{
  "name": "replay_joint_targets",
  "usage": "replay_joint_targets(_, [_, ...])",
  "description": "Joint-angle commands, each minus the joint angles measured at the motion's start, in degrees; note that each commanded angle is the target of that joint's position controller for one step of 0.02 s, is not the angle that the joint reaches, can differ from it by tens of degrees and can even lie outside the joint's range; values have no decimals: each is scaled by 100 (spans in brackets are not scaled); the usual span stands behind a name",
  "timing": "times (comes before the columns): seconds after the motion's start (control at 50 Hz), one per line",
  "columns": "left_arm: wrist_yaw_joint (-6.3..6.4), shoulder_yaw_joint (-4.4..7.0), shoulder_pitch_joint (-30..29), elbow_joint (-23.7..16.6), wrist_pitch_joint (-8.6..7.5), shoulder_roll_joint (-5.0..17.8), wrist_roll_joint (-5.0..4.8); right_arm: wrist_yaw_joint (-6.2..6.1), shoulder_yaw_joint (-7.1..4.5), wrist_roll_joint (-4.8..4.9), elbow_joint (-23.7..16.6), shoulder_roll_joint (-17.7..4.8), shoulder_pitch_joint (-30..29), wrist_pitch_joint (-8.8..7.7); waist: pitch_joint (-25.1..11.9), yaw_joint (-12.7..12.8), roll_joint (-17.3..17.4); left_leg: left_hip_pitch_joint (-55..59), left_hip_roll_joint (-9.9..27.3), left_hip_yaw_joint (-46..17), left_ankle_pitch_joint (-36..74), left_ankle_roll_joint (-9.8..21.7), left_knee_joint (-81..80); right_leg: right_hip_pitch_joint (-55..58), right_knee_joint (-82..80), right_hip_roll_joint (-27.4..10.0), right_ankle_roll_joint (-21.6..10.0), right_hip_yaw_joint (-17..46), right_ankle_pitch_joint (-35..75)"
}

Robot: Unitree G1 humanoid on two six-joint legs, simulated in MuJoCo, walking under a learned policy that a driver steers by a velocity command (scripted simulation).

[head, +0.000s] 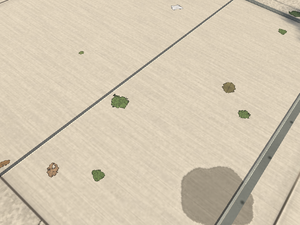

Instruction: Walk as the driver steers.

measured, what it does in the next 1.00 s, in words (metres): walks ahead, turning left: right foot, then left foot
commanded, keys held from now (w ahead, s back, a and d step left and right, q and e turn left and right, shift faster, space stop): w+q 0.92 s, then w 0.08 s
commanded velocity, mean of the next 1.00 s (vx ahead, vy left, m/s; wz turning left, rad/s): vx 0.44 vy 0.00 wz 0.58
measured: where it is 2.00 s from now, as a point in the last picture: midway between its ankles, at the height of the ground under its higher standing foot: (72, 158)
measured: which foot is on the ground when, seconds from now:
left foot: down 0.00-0.24, up 0.26-0.70, down 0.72-1.00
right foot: up 0.00-0.24, down 0.26-0.74, up 0.76-1.00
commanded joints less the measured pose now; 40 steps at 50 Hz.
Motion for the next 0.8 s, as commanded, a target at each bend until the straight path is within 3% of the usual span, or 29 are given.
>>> replay_joint_targets(0.02, [-95, 31, -714, -496, -294, 296, -15, -80, -297, 35, -326, -1070, 87, -139, -180, -139, 930, 1096, 1242, -1764, -1226, 793, -1214, -698, -1095, -32, 69, 224, 360])
replay_joint_targets(0.14, [-257, -26, -844, -539, -505, 346, -126, 4, -354, 99, -367, -1191, 181, -102, -4, -235, 981, 422, 1123, -2101, -1482, 937, -1030, 363, -2236, 153, 55, 161, 62])
replay_joint_targets(0.18, [-280, -6, -680, -509, -582, 438, -172, 27, -334, 97, -397, -1142, 145, -77, -38, -131, 1000, 277, 1081, -2339, -1553, 893, -905, 871, -2524, 184, -40, 169, 80])
replay_joint_targets(0.22, [-265, 26, -218, -362, -649, 475, -171, 32, -270, 102, -459, -953, -3, -51, -98, 188, 905, -104, 800, -2315, -1653, 689, -511, 1822, -3103, 151, -185, 78, 418])
replay_joint_targets(0.24, [-228, 79, 226, -244, -664, 608, -139, 33, -198, 81, -508, -717, -80, -63, -249, 410, 768, -624, 560, -2121, -1735, 486, 8, 2666, -3197, -166, -311, 261, 394])
replay_joint_targets(0.26, [-173, 141, 1027, -103, -659, 891, -36, 46, -62, 30, -584, -263, -109, -85, -710, 677, 15, -1460, 92, -1424, -2190, 159, 1569, 3828, -3347, -1171, -633, 1275, -329])
replay_joint_targets(0.28, [-191, 237, 1450, 23, -602, 1434, 107, 43, -36, 139, -943, -217, -74, -168, -654, 547, -1238, -2981, -429, -608, -2558, -20, 2948, 4344, -4011, -2257, -1393, 3449, -2127])
replay_joint_targets(0.3, [-218, 202, 1180, -9, -602, 1202, 44, 43, -136, 191, -901, -733, -68, -217, -157, 479, -1075, -3604, 129, -584, -2174, -107, 3779, 3990, -4174, -2474, -1604, 3805, -2896])
replay_joint_targets(0.32, [-199, 87, 946, -107, -588, 787, -29, 64, -214, 159, -795, -970, -143, -205, 180, 483, -867, -3731, 273, -550, -1661, -159, 4097, 3775, -4176, -2139, -1421, 3153, -2594])
replay_joint_targets(0.34, [-183, 8, 747, -171, -566, 585, -26, 83, -234, 114, -683, -927, -83, -184, 235, 396, -710, -3614, 368, -469, -1228, -217, 4218, 3581, -4198, -1837, -1216, 2508, -1943])
replay_joint_targets(0.38, [-146, -76, 566, -158, -530, 412, 19, 160, -215, 99, -745, -752, -270, -190, 390, 330, -637, -3429, 598, -397, -580, -293, 4159, 3155, -4327, -1535, -1035, 1528, -597])
replay_joint_targets(0.42, [-132, -78, 670, -95, -554, 444, 56, 212, -160, 107, -832, -538, -367, -203, 316, 356, -586, -3310, 634, -207, -102, -391, 4156, 2991, -4409, -1372, -1051, 856, 346])
replay_joint_targets(0.48, [-119, -70, 777, -19, -545, 549, 56, 248, -108, 110, -1018, -416, -632, -198, 331, 405, -446, -3277, 660, -68, 451, -516, 3554, 2950, -4460, -1325, -1122, 190, 1339])
replay_joint_targets(0.56, [-98, -67, 936, 69, -486, 728, -3, 391, -2, 86, -1234, -205, -1290, -231, 520, 610, -351, -2718, 614, 405, 1228, -431, 2125, 2884, -4477, -1275, -1020, -523, 1712])
replay_joint_targets(0.62, [-106, -35, 1148, 177, -410, 897, -100, 513, 2, 118, -1385, -214, -1600, -234, 639, 618, -309, -2474, 510, 655, 1018, -203, 1496, 3284, -4328, -1472, -951, -767, 2324])
replay_joint_targets(0.66, [-86, 10, 1142, 175, -344, 1070, -132, 550, -90, 95, -1422, -408, -1473, -216, 397, 388, -452, -1884, 188, 937, 530, 50, 1299, 3578, -3738, -1529, -843, -1024, 4266])
replay_joint_targets(0.68, [-58, 44, 1161, 167, -302, 1187, -143, 545, -177, 77, -1376, -577, -1164, -188, 121, 157, -577, -1363, -41, 1084, 230, 198, 1290, 3686, -3131, -1531, -793, -1139, 5361])
replay_joint_targets(0.7, [-31, 56, 1145, 152, -260, 1237, -152, 521, -319, 89, -1209, -826, -427, -157, -310, -290, -555, -345, -255, 1138, 271, 397, 1090, 3502, -2144, -1481, -710, -1241, 5884])
replay_joint_targets(0.72, [-10, 7, 1138, 93, -273, 1137, -145, 421, -500, 113, -971, -1124, 533, -100, -776, -813, -340, 1240, -301, 903, 567, 630, 816, 2625, -795, -1297, -529, -1335, 5335])
replay_joint_targets(0.74, [-54, -200, 1457, -121, -335, 449, 114, 286, -592, 142, -842, -1623, 962, -42, -1334, -593, 967, 3251, 997, -1177, 445, 1152, 845, 541, 1249, -720, -280, -1307, 914])
replay_joint_targets(0.76, [-145, -347, 1590, -391, -549, 298, 73, 325, -545, 120, -1065, -1796, 836, -152, -2465, -316, 1610, 4207, 2170, -4451, -629, 2195, -204, -837, 2772, 236, -162, -73, -2108])
replay_joint_targets(0.78, [-212, -183, 834, -514, -679, 881, -141, 367, -418, 56, -1023, -1290, 842, -221, -2115, -684, 839, 3944, 1941, -3949, -861, 1794, -538, -1379, 2904, -103, -229, 498, -1602])
replay_joint_targets(0.8, [-232, -220, 514, -672, -747, 828, -228, 368, -360, 51, -949, -1146, 611, -274, -1217, -529, 658, 3073, 1732, -3115, -526, 1574, -617, -1501, 2529, -299, -309, 362, -1127])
